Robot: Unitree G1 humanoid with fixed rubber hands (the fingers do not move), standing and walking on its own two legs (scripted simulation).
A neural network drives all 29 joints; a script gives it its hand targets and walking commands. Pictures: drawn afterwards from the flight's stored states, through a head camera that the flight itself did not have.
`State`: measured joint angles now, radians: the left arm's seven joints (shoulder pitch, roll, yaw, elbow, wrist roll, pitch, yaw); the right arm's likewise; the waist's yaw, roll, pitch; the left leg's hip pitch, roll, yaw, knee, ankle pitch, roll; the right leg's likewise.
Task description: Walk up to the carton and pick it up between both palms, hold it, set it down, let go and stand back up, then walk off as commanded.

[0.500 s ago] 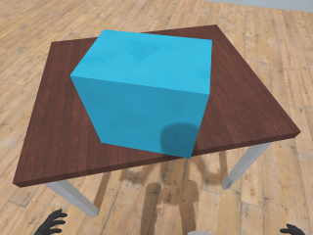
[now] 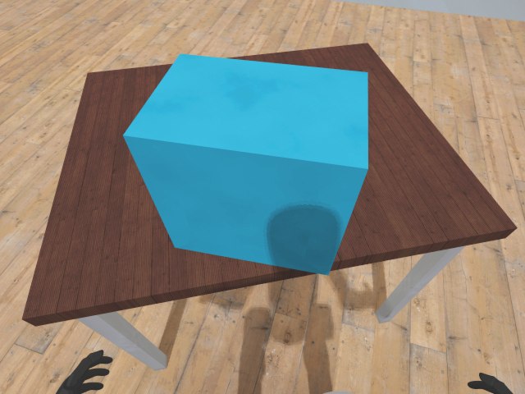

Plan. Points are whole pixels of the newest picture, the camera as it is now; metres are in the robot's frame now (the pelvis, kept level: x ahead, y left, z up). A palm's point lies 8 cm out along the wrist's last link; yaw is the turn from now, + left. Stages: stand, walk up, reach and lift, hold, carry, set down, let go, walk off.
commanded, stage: walk up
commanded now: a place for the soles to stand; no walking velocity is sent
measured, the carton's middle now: (258, 171) +0.44 +0.03 +0.07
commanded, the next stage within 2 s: reach and lift in 0.62 s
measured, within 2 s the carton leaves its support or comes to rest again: neither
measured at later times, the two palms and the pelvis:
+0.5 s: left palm out of the picture +0.12 +0.31 -0.06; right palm out of the picture +0.07 -0.33 -0.07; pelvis -0.01 +0.00 +0.00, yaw +0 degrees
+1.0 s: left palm (101, 377) +0.16 +0.27 -0.06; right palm out of the picture +0.11 -0.33 -0.06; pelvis -0.02 -0.02 +0.00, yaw +0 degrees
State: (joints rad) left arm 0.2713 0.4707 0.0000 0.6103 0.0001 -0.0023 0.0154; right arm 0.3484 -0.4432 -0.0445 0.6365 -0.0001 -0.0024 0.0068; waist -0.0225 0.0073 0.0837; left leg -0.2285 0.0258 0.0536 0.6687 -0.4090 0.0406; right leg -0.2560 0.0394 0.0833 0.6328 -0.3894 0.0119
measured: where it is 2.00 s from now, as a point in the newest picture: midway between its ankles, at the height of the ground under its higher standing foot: outside the picture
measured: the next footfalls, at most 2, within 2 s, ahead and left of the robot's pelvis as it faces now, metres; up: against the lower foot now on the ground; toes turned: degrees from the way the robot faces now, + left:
none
